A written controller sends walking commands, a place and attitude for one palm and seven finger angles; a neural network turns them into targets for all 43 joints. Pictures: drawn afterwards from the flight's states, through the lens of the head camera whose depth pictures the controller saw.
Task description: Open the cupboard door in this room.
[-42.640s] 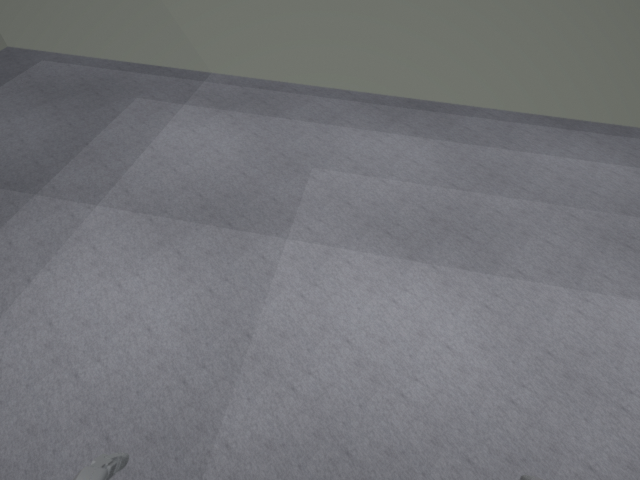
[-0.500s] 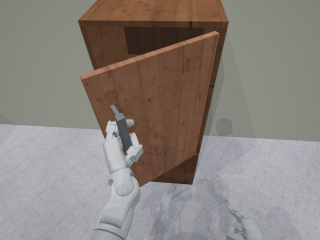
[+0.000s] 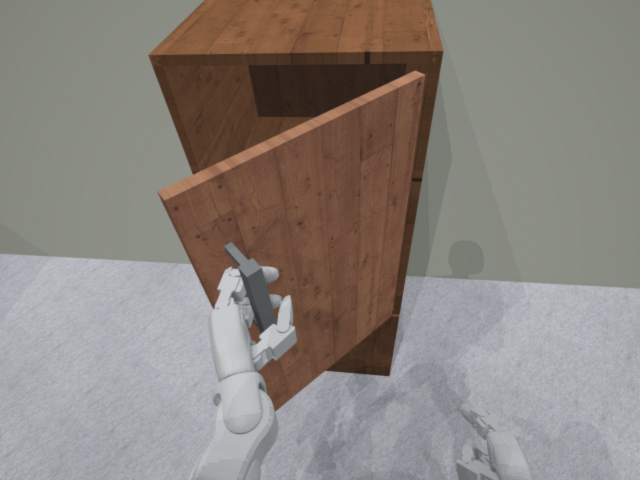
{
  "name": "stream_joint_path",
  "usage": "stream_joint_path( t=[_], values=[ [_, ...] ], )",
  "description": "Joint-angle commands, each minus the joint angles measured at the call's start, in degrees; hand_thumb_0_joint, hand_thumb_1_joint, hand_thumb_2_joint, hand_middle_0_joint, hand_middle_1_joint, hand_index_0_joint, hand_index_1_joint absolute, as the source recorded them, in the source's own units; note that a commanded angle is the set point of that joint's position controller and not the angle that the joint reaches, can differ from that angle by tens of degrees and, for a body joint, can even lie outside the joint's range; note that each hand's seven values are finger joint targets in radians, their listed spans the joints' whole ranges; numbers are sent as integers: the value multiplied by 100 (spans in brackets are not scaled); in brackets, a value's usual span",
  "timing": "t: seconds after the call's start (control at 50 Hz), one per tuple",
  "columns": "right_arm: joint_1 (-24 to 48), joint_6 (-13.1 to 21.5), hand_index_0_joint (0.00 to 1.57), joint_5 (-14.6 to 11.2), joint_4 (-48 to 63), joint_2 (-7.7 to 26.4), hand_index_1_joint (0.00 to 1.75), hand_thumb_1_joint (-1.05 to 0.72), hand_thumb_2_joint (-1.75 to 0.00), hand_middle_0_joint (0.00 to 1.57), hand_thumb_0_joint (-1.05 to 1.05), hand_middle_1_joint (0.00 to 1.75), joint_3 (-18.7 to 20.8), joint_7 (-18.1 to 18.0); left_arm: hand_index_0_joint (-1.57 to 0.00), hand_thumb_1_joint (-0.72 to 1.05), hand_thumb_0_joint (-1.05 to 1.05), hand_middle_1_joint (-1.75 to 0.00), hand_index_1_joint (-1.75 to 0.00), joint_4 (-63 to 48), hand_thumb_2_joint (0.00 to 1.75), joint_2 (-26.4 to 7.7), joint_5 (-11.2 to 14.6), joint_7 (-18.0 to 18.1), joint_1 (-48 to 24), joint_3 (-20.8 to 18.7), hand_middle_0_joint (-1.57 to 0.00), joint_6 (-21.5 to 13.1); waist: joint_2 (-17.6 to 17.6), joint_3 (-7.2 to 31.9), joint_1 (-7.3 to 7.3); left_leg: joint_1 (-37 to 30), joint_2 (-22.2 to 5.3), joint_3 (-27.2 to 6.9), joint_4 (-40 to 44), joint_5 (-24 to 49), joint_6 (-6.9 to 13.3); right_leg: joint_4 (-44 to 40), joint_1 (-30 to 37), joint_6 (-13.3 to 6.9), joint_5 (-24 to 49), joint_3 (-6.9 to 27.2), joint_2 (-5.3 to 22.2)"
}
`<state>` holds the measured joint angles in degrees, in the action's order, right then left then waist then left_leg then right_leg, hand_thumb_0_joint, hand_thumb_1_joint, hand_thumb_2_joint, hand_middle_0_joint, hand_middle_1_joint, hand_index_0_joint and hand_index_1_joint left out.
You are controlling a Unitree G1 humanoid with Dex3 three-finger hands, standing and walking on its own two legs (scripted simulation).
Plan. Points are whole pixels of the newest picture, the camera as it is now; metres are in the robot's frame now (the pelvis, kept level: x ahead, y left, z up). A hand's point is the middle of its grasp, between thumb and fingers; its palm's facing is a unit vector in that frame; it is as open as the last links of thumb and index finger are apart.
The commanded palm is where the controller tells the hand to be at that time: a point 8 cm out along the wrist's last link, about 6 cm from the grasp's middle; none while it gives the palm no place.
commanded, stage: open thumb and fingers to let go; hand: left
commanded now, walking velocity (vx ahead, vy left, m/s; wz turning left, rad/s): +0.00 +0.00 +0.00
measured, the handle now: (253, 297) +0.32 +0.10 +0.08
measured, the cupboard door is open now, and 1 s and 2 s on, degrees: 46 50 48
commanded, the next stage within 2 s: slide the hand sideways off the handle in 0.60 s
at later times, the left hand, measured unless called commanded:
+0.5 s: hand (275, 331) +0.28 +0.07 +0.08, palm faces +0.26 -0.97 -0.03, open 14.6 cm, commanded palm +0.23 +0.09 +0.08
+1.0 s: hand (280, 364) +0.24 +0.06 +0.08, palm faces -0.20 -0.98 +0.06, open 16.3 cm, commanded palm +0.22 +0.11 +0.08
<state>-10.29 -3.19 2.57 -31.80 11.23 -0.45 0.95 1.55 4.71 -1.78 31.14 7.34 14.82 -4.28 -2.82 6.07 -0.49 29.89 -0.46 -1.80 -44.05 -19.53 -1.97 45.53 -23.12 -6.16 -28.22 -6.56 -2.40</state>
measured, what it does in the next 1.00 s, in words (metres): shifts its weight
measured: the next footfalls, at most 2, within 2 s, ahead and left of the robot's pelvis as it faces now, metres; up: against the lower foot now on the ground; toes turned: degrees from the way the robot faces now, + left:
none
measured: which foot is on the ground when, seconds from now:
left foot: down 0.00-1.00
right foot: down 0.00-1.00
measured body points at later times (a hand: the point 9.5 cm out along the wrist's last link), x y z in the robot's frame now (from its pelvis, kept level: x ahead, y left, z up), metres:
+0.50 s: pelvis -0.01 +0.02 -0.01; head +0.00 -0.01 +0.44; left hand +0.26 +0.12 +0.08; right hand +0.17 -0.20 -0.10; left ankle +0.03 +0.15 -0.70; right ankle -0.05 -0.04 -0.70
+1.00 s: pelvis -0.03 +0.04 +0.00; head -0.02 +0.02 +0.44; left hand +0.24 +0.11 +0.08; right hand +0.14 -0.18 -0.10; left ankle +0.03 +0.16 -0.70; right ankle -0.05 -0.04 -0.70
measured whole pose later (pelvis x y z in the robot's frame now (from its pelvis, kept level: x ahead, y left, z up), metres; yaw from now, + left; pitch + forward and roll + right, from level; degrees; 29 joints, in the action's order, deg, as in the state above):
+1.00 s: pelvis -0.03 +0.04 +0.00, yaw -2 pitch +4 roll +0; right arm -13.1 -1.6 -0.6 -28.4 12.5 -1.8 0.3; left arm 2.6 -0.6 5.0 6.6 6.9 18.2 -10.5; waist -3.3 4.0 -0.8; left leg 32.4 0.4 0.4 -47.4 -19.4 0.6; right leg 48.4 -25.8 -3.1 -27.1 -4.5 -1.1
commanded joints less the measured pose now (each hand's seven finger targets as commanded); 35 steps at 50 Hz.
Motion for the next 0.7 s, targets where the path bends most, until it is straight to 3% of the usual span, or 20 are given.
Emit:
stream_joint_path(
  t=[0.0, 0.04, 0.16, 0.2, 0.32, 0.56, 0.68],
  values=[
    [532, 253, 20, -22, 1000, 404, 30, -90, -90, 20, 0, 30, 119, 15, -34, 6, 0, -126, -126, -1524, 54, 915, -183, -74, -619, 338, -34, -391, 975, 1092, -63, -791, 207, 9, -83, 1301, 315, -824, 330, 826, 4444, 866, 623],
    [497, 279, 20, -33, 1010, 423, 30, -90, -90, 20, 0, 30, 135, 17, -33, -8, 0, -124, -124, -1590, 48, 942, -196, -119, -671, 439, -33, -416, 1114, 996, -125, -767, 195, -26, -116, 1267, 333, -838, 256, 837, 4373, 858, 617],
    [508, 321, 20, -56, 1044, 440, 30, -90, -90, 20, 0, 30, 136, 6, -30, -50, 0, -120, -120, -1751, 30, 880, -210, -110, -772, 475, -30, -493, 843, 1084, -112, -763, 198, -51, -174, 1167, 334, -755, 49, 787, 3890, 825, 581],
    [493, 330, 20, -63, 1085, 427, 30, -90, -90, 20, 0, 30, 121, 22, -30, -50, 0, -120, -120, -1789, 30, 955, -223, -107, -688, 545, -30, -485, 743, 1164, -89, -789, 204, -40, -181, 1206, 338, -689, 31, 764, 3871, 766, 553],
    [543, 333, 20, -68, 1087, 434, 30, -90, -90, 20, 0, 30, 113, 0, -25, -50, 0, -90, -90, -1581, 30, 1005, -217, -5, -947, 541, -25, -399, 883, 1049, -110, -734, 180, -63, -178, 1002, 336, -750, -169, 720, 3188, 709, 488],
    [699, 352, 20, -40, 1036, 404, 30, -90, -90, 20, 0, 30, 97, 24, -15, -50, 0, -30, -30, -1377, 30, 990, -209, 180, -1214, 418, -15, -261, 674, 941, -22, -755, 138, -31, -112, 798, 312, -852, -378, 599, 2228, 618, 388],
    [807, 340, 20, -14, 949, 376, 30, -90, -90, 20, 0, 30, 69, 27, -15, -50, 0, -30, -30, -1109, 30, 993, -178, 301, -1555, 273, -15, -184, 703, 849, 5, -711, 145, -21, -110, 630, 300, -948, -511, 552, 1635, 612, 365]
  ],
)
